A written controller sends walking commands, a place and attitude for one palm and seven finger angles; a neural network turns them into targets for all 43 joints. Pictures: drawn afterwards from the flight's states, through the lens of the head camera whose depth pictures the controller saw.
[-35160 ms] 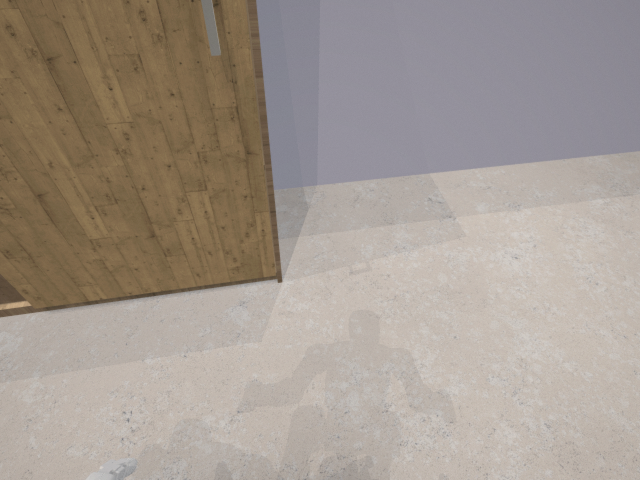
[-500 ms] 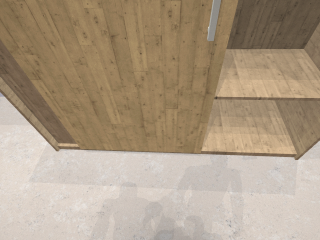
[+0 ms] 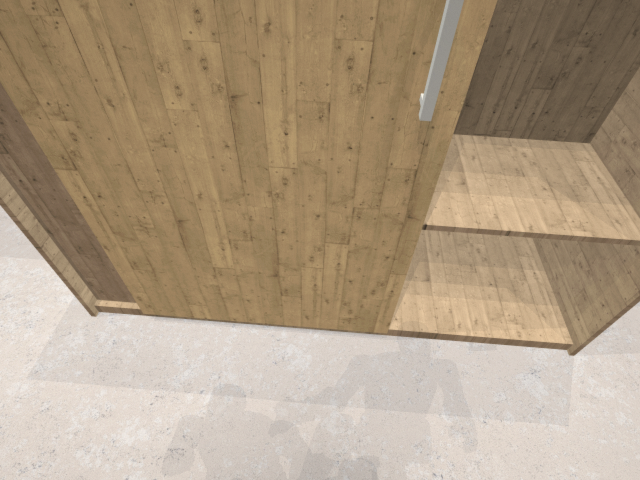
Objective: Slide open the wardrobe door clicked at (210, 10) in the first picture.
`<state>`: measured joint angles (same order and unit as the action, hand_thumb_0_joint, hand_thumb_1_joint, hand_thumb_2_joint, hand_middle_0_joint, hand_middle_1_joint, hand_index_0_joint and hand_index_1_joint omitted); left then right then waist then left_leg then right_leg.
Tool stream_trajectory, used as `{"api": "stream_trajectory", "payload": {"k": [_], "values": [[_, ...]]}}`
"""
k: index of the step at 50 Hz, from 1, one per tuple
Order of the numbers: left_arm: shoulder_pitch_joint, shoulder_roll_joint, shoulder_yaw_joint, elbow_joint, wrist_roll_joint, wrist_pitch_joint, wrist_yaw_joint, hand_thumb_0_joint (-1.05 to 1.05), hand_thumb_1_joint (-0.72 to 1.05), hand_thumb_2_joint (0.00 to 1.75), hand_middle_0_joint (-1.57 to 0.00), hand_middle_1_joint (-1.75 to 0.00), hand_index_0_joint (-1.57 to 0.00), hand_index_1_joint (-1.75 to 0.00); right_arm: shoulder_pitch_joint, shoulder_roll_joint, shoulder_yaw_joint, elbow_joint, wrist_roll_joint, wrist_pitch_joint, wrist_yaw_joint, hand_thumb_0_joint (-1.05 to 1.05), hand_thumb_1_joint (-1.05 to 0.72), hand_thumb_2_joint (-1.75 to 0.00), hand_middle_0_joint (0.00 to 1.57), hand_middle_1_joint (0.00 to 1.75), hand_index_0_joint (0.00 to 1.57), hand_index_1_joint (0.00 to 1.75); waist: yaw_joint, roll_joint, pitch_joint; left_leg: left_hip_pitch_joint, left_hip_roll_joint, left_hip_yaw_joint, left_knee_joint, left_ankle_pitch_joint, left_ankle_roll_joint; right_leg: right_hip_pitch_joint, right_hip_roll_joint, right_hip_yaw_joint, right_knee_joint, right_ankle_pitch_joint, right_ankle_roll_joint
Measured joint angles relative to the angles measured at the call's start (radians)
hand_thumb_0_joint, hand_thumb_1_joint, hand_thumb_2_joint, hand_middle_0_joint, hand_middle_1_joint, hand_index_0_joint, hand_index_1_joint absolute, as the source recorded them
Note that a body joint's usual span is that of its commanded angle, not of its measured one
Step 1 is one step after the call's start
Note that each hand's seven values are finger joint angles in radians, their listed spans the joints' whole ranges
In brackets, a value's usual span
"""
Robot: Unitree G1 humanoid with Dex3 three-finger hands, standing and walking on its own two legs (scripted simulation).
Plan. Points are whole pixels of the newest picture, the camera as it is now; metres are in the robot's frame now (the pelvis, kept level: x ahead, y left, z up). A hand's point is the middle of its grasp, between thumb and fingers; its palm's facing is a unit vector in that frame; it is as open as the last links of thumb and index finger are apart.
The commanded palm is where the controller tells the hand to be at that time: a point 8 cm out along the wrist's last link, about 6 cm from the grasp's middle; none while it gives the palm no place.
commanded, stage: let the arm hang, fingers relaxed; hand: right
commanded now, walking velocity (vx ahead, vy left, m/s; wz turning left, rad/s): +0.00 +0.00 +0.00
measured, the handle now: (438, 52) +0.67 -0.13 +0.23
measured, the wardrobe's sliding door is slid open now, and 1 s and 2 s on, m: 0.64 0.64 0.64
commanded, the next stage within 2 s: look to check the result in 0.14 s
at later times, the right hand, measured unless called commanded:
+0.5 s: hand out of the picture +0.08 -0.21 -0.17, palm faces -0.02 +0.95 -0.30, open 7.4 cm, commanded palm none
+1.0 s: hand out of the picture +0.08 -0.20 -0.17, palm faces -0.02 +0.96 -0.28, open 7.4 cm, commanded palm none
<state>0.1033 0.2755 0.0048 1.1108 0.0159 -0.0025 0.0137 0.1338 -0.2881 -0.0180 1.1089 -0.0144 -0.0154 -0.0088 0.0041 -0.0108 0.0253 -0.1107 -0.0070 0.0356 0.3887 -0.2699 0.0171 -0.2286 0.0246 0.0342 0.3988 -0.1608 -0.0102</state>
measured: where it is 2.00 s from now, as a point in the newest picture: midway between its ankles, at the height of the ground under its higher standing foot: outside the picture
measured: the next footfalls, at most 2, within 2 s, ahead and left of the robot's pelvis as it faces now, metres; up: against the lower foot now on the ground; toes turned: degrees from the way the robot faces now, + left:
none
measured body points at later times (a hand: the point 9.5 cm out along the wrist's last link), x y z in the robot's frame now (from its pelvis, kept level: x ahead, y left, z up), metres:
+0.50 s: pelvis +0.02 +0.02 +0.00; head +0.05 +0.02 +0.45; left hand +0.08 +0.29 -0.14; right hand +0.08 -0.26 -0.14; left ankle -0.04 +0.11 -0.74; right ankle +0.03 -0.11 -0.74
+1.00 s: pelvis +0.03 +0.02 +0.00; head +0.05 +0.02 +0.45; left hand +0.08 +0.29 -0.15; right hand +0.08 -0.25 -0.15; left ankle -0.04 +0.11 -0.74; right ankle +0.03 -0.11 -0.74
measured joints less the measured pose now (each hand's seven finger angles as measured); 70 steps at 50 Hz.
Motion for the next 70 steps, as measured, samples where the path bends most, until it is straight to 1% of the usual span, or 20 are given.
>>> {"api": "stream_trajectory", "payload": {"k": [6,12,25,37,49,70], "values": [[-0.021,0.017,-0.001,0.002,0.001,-0.001,0.0,0.01,0.91,0.9,-0.21,-0.3,-0.2,-0.3,-0.026,0.008,0.004,-0.008,0.0,-0.002,0.002,0.01,-0.91,-0.9,0.2,0.3,0.2,0.3,0.006,0.012,0.002,0.018,-0.004,-0.003,-0.024,0.002,0.004,0.018,-0.004,-0.002,-0.02,-0.001,0.006],[-0.018,0.021,-0.004,0.009,0.001,0.0,0.003,0.01,0.91,0.9,-0.21,-0.3,-0.2,-0.3,-0.022,0.01,0.003,-0.004,0.001,0.001,0.002,0.01,-0.91,-0.9,0.2,0.3,0.2,0.3,0.009,0.019,0.011,0.034,-0.01,-0.004,-0.043,0.003,0.01,0.031,-0.01,-0.002,-0.031,-0.007,0.012],[0.007,0.002,-0.009,0.023,-0.003,0.009,0.008,0.01,0.91,0.9,-0.21,-0.3,-0.2,-0.3,0.015,0.008,-0.002,0.015,0.004,0.008,-0.007,0.01,-0.91,-0.9,0.2,0.3,0.2,0.3,0.005,0.015,0.03,0.062,-0.023,-0.007,-0.066,-0.001,0.02,0.05,-0.023,-0.003,-0.031,-0.025,0.022],[0.013,-0.013,-0.009,0.026,-0.004,0.009,0.012,0.01,0.91,0.9,-0.21,-0.3,-0.2,-0.3,0.03,0.02,-0.001,0.018,0.005,0.008,-0.01,0.01,-0.91,-0.9,0.2,0.3,0.2,0.3,0.002,0.014,0.025,0.077,-0.027,-0.011,-0.071,-0.005,0.024,0.065,-0.028,-0.006,-0.032,-0.032,0.027],[0.02,-0.017,-0.008,0.025,-0.003,0.008,0.014,0.01,0.91,0.9,-0.21,-0.3,-0.2,-0.3,0.032,0.032,0.0,0.013,0.004,0.007,-0.01,0.01,-0.91,-0.9,0.2,0.3,0.2,0.3,0.003,0.018,0.019,0.083,-0.031,-0.014,-0.074,-0.003,0.027,0.072,-0.032,-0.008,-0.035,-0.032,0.029],[0.037,-0.024,-0.007,0.034,-0.003,0.009,0.014,0.01,0.91,0.9,-0.21,-0.3,-0.2,-0.3,0.047,0.03,0.0,0.018,0.006,0.008,-0.011,0.01,-0.91,-0.9,0.2,0.3,0.2,0.3,0.004,0.019,0.03,0.08,-0.033,-0.014,-0.077,0.006,0.027,0.069,-0.035,-0.009,-0.037,-0.024,0.03]]}}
